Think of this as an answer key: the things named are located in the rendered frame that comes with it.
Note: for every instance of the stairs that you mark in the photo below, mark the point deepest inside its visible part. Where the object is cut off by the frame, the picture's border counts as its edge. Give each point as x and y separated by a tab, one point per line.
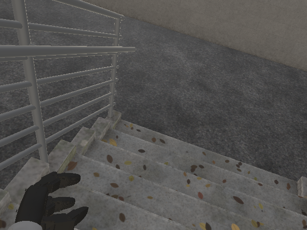
140	179

